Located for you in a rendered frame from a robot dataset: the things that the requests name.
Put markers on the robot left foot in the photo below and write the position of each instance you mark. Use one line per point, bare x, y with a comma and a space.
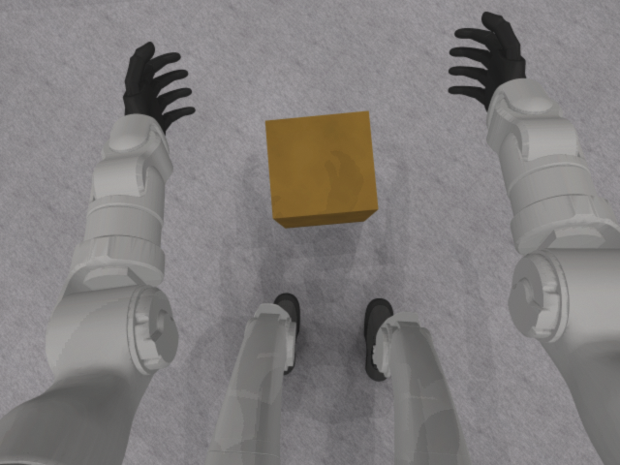
290, 304

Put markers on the robot right foot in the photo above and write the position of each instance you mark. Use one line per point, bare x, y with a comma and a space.
377, 311

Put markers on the robot left hand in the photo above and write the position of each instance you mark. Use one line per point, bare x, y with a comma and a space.
142, 89

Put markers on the robot right upper arm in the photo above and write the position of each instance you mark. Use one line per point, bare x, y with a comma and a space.
569, 300

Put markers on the robot foot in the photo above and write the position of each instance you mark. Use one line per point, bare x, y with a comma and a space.
377, 311
290, 304

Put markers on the robot left upper arm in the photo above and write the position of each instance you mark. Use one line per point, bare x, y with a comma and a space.
104, 348

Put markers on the carton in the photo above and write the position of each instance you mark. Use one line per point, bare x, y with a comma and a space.
321, 169

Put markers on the robot right hand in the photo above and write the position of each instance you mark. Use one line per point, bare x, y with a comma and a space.
503, 60

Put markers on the robot left forearm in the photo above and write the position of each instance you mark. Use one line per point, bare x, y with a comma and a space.
125, 215

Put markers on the robot right forearm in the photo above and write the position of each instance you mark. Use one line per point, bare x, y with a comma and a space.
553, 198

